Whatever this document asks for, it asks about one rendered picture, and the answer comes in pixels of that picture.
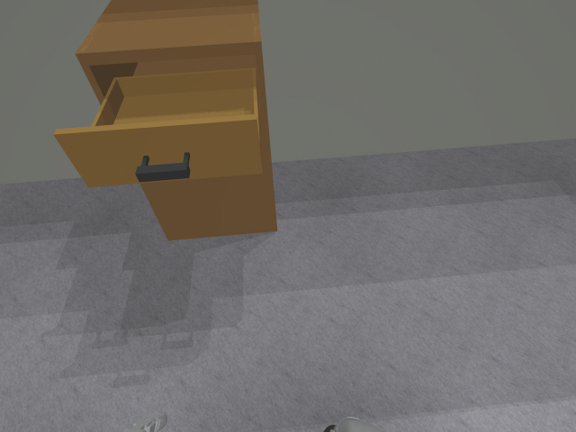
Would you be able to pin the robot left hand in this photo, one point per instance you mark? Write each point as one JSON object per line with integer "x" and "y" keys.
{"x": 149, "y": 424}

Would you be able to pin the robot right shin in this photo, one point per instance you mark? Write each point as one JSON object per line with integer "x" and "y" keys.
{"x": 348, "y": 418}

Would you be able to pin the cabinet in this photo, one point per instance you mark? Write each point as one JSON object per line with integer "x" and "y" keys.
{"x": 155, "y": 37}

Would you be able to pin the drawer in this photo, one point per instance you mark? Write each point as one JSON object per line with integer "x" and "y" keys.
{"x": 213, "y": 115}

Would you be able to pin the handle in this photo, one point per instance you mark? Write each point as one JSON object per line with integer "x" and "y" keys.
{"x": 146, "y": 173}

